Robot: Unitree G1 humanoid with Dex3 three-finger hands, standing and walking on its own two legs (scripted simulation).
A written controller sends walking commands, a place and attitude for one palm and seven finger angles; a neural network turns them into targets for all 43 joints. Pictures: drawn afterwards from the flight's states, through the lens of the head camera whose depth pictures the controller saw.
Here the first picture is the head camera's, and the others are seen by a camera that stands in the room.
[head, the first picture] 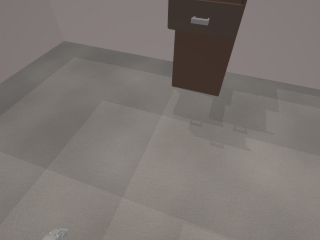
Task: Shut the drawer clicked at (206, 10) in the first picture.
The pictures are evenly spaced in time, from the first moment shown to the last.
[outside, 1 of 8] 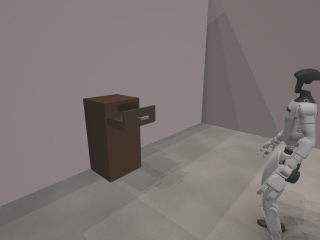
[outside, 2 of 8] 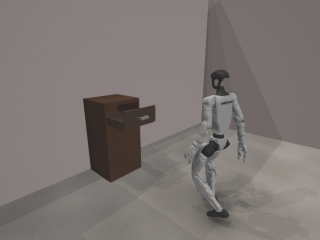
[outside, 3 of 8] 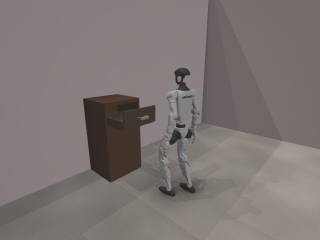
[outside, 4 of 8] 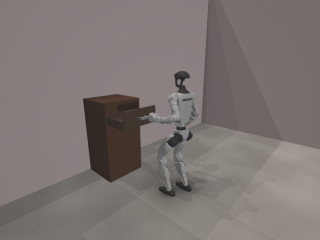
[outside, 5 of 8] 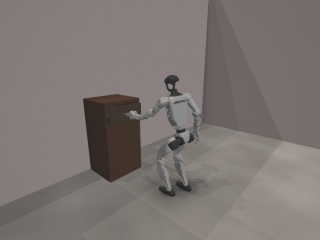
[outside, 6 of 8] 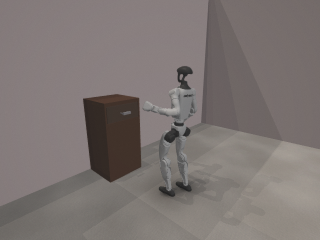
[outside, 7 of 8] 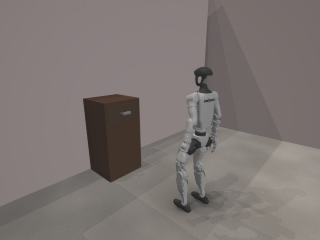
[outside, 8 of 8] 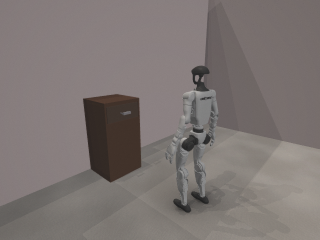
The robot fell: no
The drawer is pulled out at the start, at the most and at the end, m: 0.29 0.29 0.00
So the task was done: yes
